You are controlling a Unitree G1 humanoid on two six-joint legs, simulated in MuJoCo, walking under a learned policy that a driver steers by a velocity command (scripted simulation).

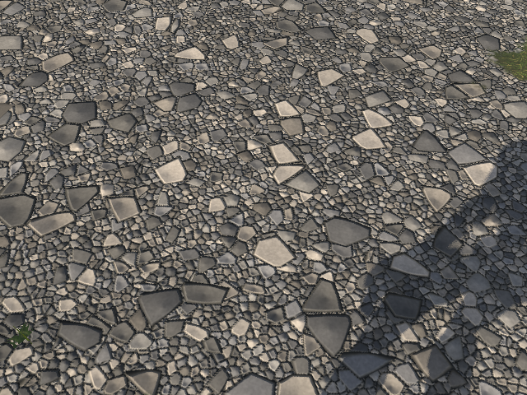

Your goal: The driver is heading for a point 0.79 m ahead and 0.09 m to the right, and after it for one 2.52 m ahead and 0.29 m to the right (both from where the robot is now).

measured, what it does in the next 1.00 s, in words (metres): walks ahead: right foot, then left foot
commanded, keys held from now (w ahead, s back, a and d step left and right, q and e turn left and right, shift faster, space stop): w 0.98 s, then w+e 0.02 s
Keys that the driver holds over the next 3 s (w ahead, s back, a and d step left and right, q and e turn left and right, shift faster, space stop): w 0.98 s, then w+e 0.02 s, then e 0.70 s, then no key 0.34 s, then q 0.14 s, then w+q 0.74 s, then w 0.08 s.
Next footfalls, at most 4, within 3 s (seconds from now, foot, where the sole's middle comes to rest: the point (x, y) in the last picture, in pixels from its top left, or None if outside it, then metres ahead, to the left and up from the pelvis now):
0.42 right None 0.41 -0.15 -0.77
0.98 left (231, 307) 0.71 0.09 -0.77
1.48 right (313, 275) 0.82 -0.14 -0.77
1.92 left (234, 260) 0.86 0.09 -0.77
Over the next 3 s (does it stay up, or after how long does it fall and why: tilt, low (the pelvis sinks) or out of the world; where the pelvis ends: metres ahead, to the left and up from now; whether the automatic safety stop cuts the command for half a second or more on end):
stays up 1.05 0.02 0.00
